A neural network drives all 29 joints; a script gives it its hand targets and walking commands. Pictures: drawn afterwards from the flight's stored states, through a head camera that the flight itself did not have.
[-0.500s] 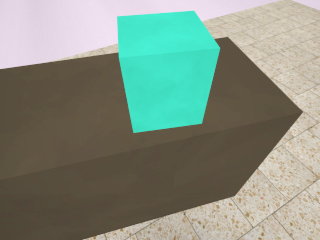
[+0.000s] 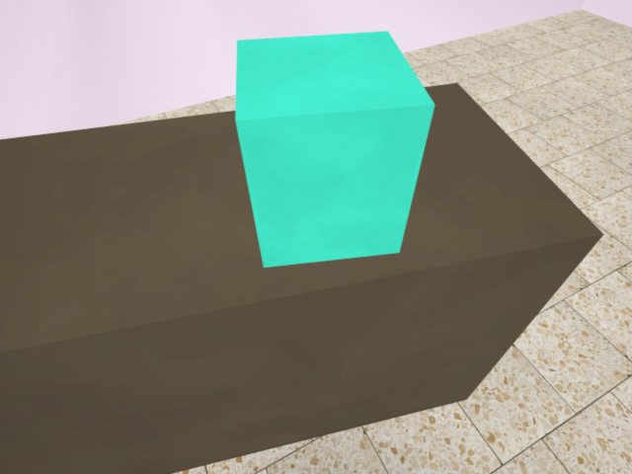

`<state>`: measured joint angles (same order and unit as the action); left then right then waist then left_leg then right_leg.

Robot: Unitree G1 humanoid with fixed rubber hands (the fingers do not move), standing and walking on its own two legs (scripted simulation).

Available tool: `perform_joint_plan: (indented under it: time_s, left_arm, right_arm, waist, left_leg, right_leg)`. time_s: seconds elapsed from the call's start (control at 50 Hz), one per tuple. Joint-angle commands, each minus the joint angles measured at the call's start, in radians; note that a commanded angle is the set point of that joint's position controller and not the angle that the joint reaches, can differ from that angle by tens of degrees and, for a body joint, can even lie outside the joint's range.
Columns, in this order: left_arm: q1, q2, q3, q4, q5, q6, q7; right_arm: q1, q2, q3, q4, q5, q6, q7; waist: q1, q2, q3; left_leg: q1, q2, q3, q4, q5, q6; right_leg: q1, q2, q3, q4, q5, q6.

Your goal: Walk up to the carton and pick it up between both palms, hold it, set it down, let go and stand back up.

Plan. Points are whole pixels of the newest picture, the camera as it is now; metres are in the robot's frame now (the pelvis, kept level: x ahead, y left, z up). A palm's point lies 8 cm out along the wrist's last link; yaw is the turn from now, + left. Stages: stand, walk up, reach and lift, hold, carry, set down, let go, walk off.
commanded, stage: walk up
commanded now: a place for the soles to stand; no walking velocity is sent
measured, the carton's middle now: (323, 153) +0.51 -0.02 +0.14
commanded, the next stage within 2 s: reach and lift in 0.26 s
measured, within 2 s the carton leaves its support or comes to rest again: neither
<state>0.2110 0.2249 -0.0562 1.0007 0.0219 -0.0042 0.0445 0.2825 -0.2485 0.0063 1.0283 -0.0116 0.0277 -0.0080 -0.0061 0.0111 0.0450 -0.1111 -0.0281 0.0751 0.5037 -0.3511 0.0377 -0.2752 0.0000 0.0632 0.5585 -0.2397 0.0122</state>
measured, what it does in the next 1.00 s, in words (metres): shifts its weight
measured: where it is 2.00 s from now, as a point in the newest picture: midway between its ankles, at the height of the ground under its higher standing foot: outside the picture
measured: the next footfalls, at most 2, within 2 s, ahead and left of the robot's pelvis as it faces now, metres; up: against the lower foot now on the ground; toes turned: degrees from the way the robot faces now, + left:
none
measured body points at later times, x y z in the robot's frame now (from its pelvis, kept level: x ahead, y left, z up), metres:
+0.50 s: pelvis -0.04 -0.01 -0.04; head +0.02 -0.01 +0.41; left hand +0.15 +0.25 -0.13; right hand +0.15 -0.26 -0.15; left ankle -0.05 +0.09 -0.73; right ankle +0.04 -0.13 -0.73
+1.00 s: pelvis -0.03 -0.05 +0.00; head -0.02 -0.05 +0.45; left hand +0.13 +0.24 -0.05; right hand +0.15 -0.22 -0.07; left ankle -0.05 +0.09 -0.73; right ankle +0.04 -0.13 -0.73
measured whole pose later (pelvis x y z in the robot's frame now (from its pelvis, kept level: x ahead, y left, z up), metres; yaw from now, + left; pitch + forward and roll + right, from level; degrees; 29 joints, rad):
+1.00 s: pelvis -0.03 -0.05 +0.00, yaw +4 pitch -7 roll +0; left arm 0.19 0.31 0.07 0.26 -0.01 0.48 -0.05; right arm 0.29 -0.06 0.01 0.30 0.00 0.21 -0.08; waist 0.01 0.01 0.13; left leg -0.08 0.05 0.05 0.49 -0.29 -0.03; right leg -0.18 0.02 -0.07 0.47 -0.18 -0.05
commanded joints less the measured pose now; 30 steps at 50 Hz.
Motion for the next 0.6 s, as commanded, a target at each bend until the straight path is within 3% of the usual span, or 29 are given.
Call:
perform_joint_plan:
  time_s: [0.0,0.24,0.26,0.28,0.3,0.32,0.34,0.38,0.44,0.46,0.5,0.54,0.58]
  left_arm:
    - [0.015,0.148,0.033,-0.05,-0.001,-0.015,0.008]
    - [0.012,0.143,0.031,-0.037,0.0,-0.016,0.004]
    - [-0.643,0.263,0.053,-0.338,-0.101,0.178,-0.031]
    - [-0.498,0.236,0.037,-0.339,-0.107,0.302,-0.009]
    - [-0.49,0.215,0.053,-0.407,-0.103,0.379,-0.014]
    - [-0.424,0.206,0.054,-0.404,-0.082,0.443,-0.026]
    - [-0.393,0.21,0.077,-0.485,-0.058,0.489,-0.037]
    - [-0.308,0.206,0.118,-0.616,0.013,0.565,-0.039]
    - [-0.096,0.142,0.149,-0.691,0.071,0.629,-0.064]
    - [-0.034,0.12,0.149,-0.712,0.077,0.641,-0.076]
    - [0.054,0.127,0.168,-0.749,0.088,0.645,-0.093]
    - [0.061,0.138,0.172,-0.764,0.095,0.629,-0.095]
    - [0.004,0.165,0.184,-0.765,0.104,0.603,-0.087]
  right_arm:
    - [0.069,-0.14,-0.025,-0.03,0.0,-0.012,-0.005]
    - [0.074,-0.141,-0.025,-0.023,0.003,-0.018,-0.006]
    - [-0.67,-0.103,-0.173,-0.334,-0.12,-0.104,0.035]
    - [-0.515,-0.145,-0.22,-0.268,-0.17,-0.072,0.075]
    - [-0.485,-0.146,-0.229,-0.335,-0.161,-0.046,0.098]
    - [-0.422,-0.128,-0.206,-0.313,-0.143,-0.014,0.099]
    - [-0.368,-0.123,-0.191,-0.344,-0.125,0.002,0.099]
    - [-0.267,-0.117,-0.153,-0.337,-0.054,0.04,0.093]
    - [-0.127,-0.149,-0.084,-0.278,0.061,0.057,0.069]
    - [-0.1,-0.164,-0.071,-0.269,0.09,0.059,0.059]
    - [-0.079,-0.159,-0.05,-0.324,0.105,0.065,0.042]
    - [-0.088,-0.129,-0.045,-0.361,0.082,0.07,0.016]
    - [-0.134,-0.091,-0.041,-0.408,0.051,0.068,-0.001]
  waist:
    - [0.003,-0.021,0.028]
    - [0.002,-0.026,0.025]
    - [-0.054,-0.029,-0.032]
    - [-0.026,-0.006,0.077]
    - [-0.022,-0.024,-0.003]
    - [-0.014,-0.034,-0.065]
    - [0.007,-0.02,-0.155]
    - [0.025,0.053,-0.264]
    - [-0.003,0.118,-0.331]
    - [-0.015,0.114,-0.321]
    - [-0.013,0.058,-0.232]
    - [-0.019,-0.004,-0.117]
    - [0.0,-0.015,-0.023]
  left_leg:
    - [-0.083,0.128,-0.138,-0.125,0.172,0.017]
    - [-0.085,0.124,-0.153,-0.14,0.133,0.018]
    - [-0.48,0.112,-0.054,0.054,-0.03,-0.053]
    - [-0.635,0.12,-0.02,0.034,-0.218,-0.05]
    - [-0.646,0.126,-0.002,0.026,-0.215,-0.04]
    - [-0.571,0.113,0.021,0.076,-0.08,-0.057]
    - [-0.492,0.111,0.015,0.128,0.026,-0.079]
    - [-0.368,0.126,-0.003,0.181,0.239,-0.106]
    - [-0.105,0.135,-0.032,0.217,0.692,-0.143]
    - [-0.042,0.131,-0.035,0.193,0.721,-0.146]
    - [-0.057,0.1,-0.001,0.085,0.414,-0.128]
    - [-0.156,0.072,0.021,0.002,0.33,-0.088]
    - [-0.242,0.06,0.032,-0.047,0.196,-0.054]
  right_leg:
    - [0.023,-0.086,0.087,-0.088,0.185,-0.079]
    - [0.034,-0.087,0.075,-0.113,0.124,-0.073]
    - [-0.011,-0.004,-0.119,0.113,-0.138,-0.066]
    - [0.09,0.0,-0.137,0.18,-0.186,-0.065]
    - [0.166,-0.001,-0.143,0.213,-0.16,-0.061]
    - [0.148,-0.02,-0.12,0.202,-0.073,-0.059]
    - [0.109,-0.032,-0.11,0.21,0.019,-0.054]
    - [0.114,-0.016,-0.133,0.239,0.132,-0.051]
    - [0.101,0.037,-0.172,0.212,0.318,-0.06]
    - [0.131,0.044,-0.168,0.161,0.331,-0.069]
    - [0.223,0.039,-0.151,0.033,0.261,-0.082]
    - [0.294,0.028,-0.124,-0.019,0.29,-0.068]
    - [0.318,0.009,-0.091,-0.061,0.181,-0.054]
